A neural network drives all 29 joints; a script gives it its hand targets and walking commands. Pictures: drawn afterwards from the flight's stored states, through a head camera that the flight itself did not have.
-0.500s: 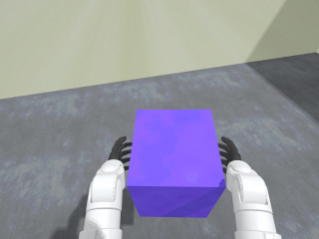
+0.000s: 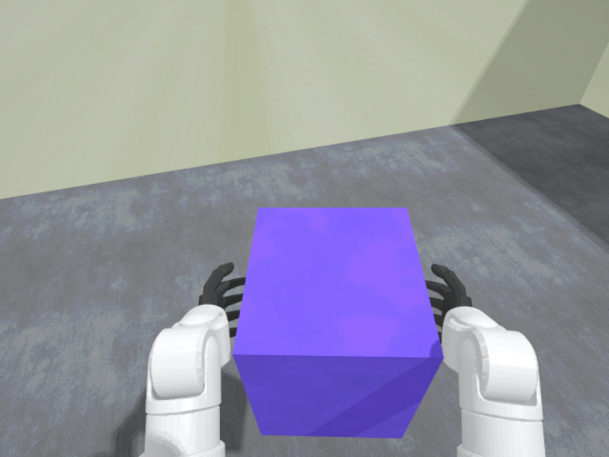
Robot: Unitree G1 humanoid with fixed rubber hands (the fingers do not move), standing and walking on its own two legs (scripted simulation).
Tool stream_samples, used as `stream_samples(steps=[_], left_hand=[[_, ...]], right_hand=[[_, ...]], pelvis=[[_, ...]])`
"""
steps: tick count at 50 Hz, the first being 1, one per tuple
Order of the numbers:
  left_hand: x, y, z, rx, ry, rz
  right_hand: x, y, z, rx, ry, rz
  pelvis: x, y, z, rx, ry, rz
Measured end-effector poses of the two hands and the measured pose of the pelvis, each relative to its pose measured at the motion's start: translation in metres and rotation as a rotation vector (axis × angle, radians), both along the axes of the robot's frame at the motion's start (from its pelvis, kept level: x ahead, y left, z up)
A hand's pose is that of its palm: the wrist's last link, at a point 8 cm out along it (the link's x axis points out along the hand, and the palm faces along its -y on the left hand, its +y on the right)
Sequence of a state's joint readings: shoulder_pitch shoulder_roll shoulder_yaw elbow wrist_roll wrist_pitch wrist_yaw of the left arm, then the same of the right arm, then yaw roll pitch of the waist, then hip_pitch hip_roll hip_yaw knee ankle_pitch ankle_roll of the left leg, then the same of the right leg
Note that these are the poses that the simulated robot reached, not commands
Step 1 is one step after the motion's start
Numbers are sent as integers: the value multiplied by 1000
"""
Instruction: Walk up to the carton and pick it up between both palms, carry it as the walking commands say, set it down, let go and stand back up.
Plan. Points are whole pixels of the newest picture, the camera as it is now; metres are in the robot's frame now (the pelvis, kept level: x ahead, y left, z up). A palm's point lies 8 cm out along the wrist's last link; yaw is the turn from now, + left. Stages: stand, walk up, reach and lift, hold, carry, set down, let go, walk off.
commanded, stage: carry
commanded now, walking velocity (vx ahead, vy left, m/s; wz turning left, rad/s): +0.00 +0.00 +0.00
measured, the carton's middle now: (331, 325) +0.30 +0.00 +0.03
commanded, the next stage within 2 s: none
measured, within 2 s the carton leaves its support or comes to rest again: neither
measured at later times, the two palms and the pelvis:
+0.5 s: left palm (224, 326) +0.26 +0.13 +0.09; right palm (465, 324) +0.27 -0.16 +0.09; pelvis -0.01 -0.02 +0.00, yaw +1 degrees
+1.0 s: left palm (224, 326) +0.27 +0.13 +0.08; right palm (458, 322) +0.28 -0.16 +0.08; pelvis +0.00 -0.02 +0.00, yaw +1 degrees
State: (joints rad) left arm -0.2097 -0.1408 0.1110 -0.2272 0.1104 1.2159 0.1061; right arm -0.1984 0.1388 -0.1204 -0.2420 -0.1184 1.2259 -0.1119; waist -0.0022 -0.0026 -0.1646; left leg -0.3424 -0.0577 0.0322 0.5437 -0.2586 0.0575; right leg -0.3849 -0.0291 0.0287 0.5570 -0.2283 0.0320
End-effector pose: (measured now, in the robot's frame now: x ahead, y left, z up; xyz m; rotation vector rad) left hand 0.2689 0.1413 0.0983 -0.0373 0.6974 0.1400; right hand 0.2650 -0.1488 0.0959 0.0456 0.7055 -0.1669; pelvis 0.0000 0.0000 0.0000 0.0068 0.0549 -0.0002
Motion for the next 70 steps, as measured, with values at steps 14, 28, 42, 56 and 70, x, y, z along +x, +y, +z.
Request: stream_samples(steps=[14,28,42,56,70], left_hand=[[-4,-11,-4,1,17,14],[-4,-13,-6,-1,12,18],[1,-11,-12,-3,20,23],[5,-9,-21,2,8,18],[8,-8,-24,9,-7,8]], right_hand=[[0,-11,-5,6,17,10],[2,-13,-5,0,12,17],[8,-11,-11,-3,19,22],[12,-10,-19,-9,8,28],[14,-8,-22,-16,-7,29]], pelvis=[[-6,-14,0,-2,4,5],[-5,-18,0,-3,5,10],[-2,-18,1,-4,3,11],[-1,-16,1,-5,5,9],[0,-14,1,-5,3,6]])
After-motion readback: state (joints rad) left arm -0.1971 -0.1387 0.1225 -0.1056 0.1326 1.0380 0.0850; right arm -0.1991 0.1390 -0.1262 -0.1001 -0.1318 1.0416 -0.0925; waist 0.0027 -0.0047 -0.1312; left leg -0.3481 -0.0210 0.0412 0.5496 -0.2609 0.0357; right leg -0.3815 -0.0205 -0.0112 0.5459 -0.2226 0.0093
